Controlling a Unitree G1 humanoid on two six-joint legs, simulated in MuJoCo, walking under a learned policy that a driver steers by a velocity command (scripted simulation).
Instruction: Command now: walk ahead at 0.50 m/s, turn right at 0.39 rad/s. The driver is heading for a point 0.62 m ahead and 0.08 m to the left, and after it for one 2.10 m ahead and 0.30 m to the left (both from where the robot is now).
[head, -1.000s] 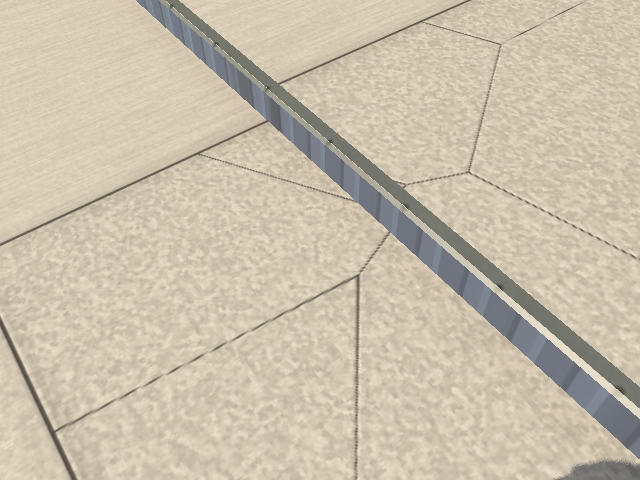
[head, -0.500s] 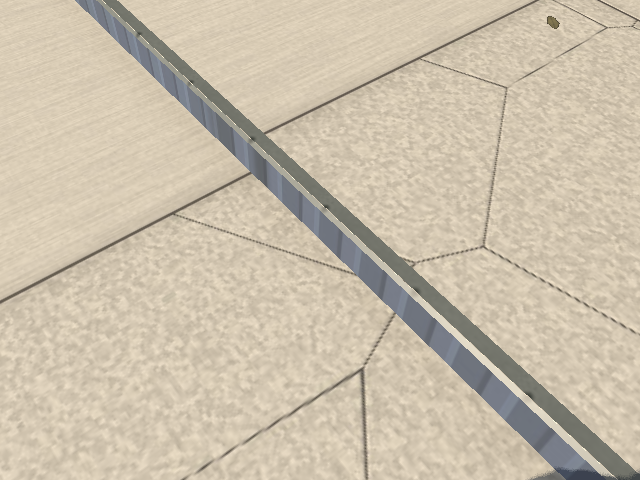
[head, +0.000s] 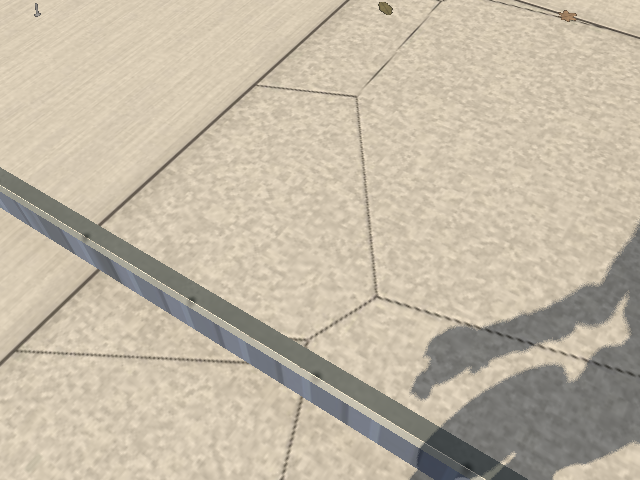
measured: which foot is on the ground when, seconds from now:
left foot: up 0.00-0.46, down 0.48-1.00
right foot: down 0.00-0.50, up 0.52-1.00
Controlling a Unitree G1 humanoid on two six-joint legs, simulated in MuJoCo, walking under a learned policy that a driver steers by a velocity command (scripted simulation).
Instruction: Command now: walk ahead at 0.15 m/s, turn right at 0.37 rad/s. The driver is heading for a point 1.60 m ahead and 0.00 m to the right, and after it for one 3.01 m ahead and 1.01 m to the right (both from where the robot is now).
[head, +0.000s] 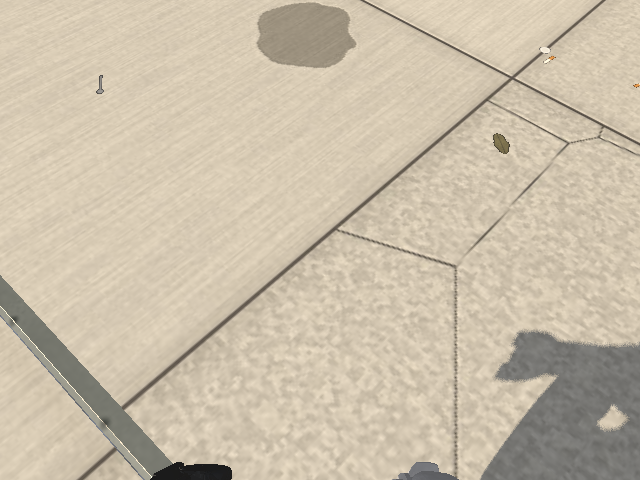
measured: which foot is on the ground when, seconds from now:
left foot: down 0.00-0.06, up 0.08-0.64, down 0.66-1.00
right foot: up 0.00-0.02, down 0.04-1.00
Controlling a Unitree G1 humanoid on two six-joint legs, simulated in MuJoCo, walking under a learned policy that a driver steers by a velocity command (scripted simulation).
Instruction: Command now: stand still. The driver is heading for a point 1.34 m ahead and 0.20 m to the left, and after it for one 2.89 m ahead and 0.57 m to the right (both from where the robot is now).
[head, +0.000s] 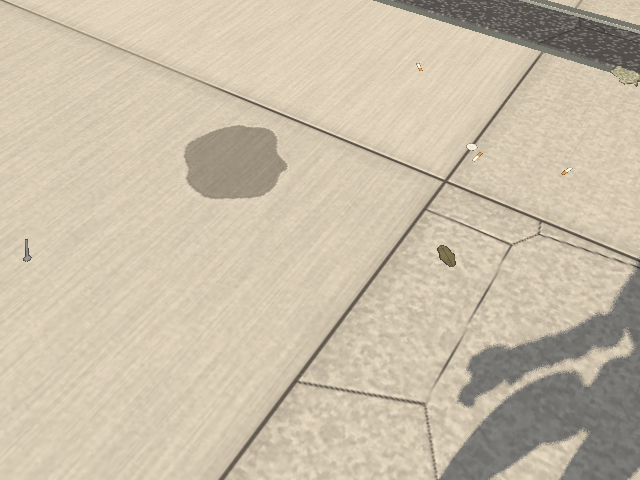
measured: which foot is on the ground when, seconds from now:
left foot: down 0.00-0.78, up 0.80-1.00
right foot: down 0.00-1.00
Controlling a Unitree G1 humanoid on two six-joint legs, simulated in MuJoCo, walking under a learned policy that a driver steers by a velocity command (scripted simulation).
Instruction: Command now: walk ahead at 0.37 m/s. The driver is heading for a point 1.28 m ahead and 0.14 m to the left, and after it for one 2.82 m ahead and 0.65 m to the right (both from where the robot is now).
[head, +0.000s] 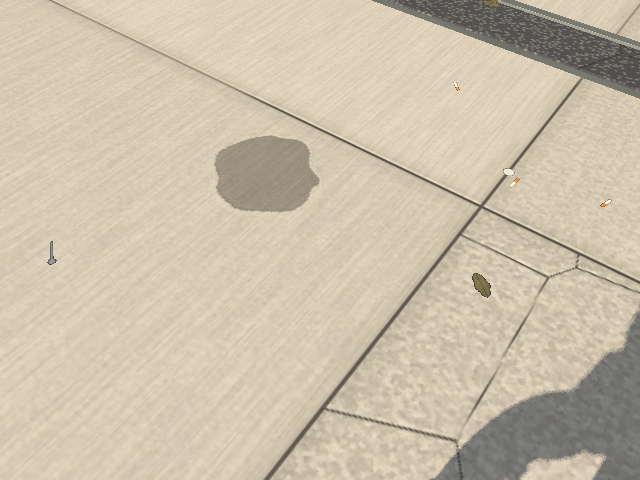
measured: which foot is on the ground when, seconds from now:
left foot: up 0.00-0.00, down 0.02-0.56, up 0.58-1.00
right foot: down 0.00-0.04, up 0.06-0.54, down 0.56-1.00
